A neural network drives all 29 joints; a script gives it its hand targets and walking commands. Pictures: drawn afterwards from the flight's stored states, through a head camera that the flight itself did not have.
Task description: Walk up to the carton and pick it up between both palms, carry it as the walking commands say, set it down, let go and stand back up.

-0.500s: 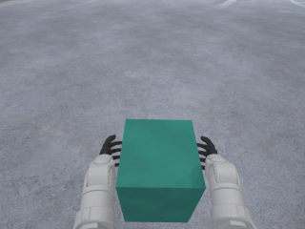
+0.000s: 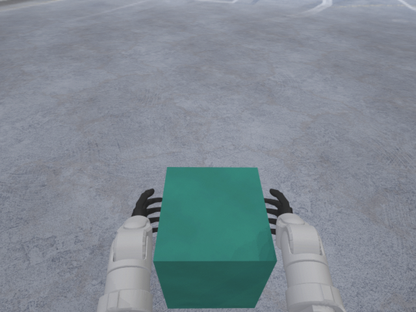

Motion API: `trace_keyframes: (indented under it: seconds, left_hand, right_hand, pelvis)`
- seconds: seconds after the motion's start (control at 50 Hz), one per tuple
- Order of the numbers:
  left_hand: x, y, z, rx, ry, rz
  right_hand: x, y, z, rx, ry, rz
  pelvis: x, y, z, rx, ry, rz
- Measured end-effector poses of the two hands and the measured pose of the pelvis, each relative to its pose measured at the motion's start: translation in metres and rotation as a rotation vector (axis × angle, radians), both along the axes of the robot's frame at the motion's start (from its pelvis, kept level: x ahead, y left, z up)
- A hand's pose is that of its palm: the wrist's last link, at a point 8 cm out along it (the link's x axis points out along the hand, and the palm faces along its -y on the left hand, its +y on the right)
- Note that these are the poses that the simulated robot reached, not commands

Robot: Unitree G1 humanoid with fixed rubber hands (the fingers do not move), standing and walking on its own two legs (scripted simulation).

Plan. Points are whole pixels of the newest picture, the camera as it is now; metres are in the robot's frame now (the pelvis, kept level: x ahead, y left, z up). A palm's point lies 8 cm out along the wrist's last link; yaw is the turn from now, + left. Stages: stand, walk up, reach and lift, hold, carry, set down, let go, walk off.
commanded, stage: reach and lift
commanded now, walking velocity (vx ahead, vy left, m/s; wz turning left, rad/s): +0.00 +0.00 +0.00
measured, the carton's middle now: (211, 239) +0.31 +0.01 -0.02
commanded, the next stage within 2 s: hold in 0.42 s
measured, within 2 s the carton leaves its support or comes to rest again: neither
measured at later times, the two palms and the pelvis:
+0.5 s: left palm (140, 226) +0.29 +0.15 +0.05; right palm (285, 230) +0.28 -0.14 +0.05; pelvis -0.01 +0.01 +0.00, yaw -1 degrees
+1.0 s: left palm (143, 225) +0.29 +0.14 +0.06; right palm (288, 226) +0.29 -0.15 +0.05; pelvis +0.00 +0.00 +0.00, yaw +0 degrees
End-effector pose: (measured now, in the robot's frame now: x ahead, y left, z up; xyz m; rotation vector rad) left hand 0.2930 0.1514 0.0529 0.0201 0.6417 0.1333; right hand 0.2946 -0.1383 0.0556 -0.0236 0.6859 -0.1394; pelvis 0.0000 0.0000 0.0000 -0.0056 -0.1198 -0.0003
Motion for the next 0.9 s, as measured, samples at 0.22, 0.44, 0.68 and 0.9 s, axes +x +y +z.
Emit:
trace_keyframes:
  seconds: [0.22,0.44,0.68,0.9]
  left_hand:
    - [-0.003,0.002,0.003,0.014,-0.001,-0.013]
    - [-0.005,0.001,0.001,0.011,0.009,-0.017]
    - [-0.006,-0.003,0.005,0.016,-0.005,-0.017]
    - [-0.008,-0.006,0.001,0.020,0.012,-0.013]
  right_hand:
    - [-0.007,0.002,-0.001,0.004,-0.002,-0.005]
    - [-0.012,0.001,-0.004,0.014,0.007,-0.020]
    - [-0.012,-0.003,0.000,0.012,-0.008,-0.014]
    - [-0.011,-0.006,-0.004,0.009,0.008,-0.006]
  pelvis:
    - [-0.002,0.005,0.000,0.000,-0.010,-0.006]
    - [-0.006,0.008,-0.002,0.000,-0.019,-0.011]
    - [-0.005,0.004,-0.001,0.002,-0.017,-0.008]
    - [-0.004,-0.001,-0.001,0.002,-0.016,-0.002]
